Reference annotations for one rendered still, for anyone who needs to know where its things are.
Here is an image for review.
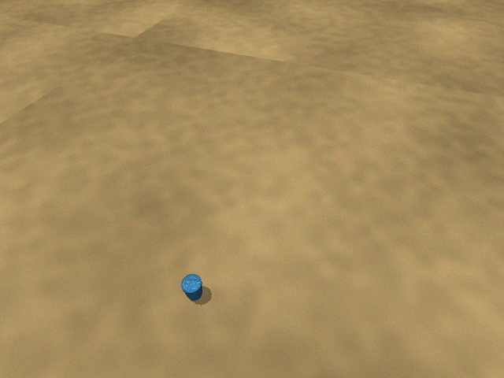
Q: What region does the cup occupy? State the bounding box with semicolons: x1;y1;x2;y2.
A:
181;274;202;301

